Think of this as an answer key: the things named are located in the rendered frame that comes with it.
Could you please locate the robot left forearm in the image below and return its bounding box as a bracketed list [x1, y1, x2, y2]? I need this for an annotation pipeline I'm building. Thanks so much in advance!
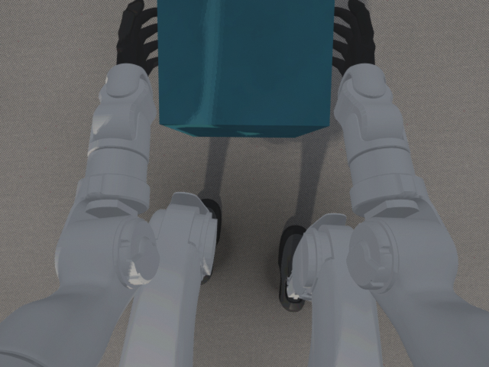
[54, 63, 157, 277]

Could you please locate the robot right hand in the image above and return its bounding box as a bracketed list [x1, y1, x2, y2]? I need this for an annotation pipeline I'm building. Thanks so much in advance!
[332, 0, 375, 77]

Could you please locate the carton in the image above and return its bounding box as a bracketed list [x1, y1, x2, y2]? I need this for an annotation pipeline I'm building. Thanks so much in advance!
[157, 0, 335, 138]

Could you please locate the robot right thigh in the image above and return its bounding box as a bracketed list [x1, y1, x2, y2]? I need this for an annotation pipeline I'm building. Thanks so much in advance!
[297, 225, 383, 367]

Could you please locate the right robot upper arm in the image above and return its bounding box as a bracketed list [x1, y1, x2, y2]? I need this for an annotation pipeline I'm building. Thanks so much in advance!
[346, 217, 489, 367]

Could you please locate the left robot upper arm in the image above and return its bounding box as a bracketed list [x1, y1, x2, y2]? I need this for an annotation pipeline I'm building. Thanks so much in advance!
[0, 215, 160, 367]

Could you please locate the robot left hand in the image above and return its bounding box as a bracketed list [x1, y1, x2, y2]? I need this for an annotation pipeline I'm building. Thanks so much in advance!
[116, 0, 158, 76]

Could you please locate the left robot foot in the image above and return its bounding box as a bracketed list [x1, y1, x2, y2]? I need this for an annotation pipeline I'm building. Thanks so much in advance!
[201, 199, 222, 285]

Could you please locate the robot right forearm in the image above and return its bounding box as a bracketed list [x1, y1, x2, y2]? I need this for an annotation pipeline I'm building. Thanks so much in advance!
[334, 63, 458, 272]

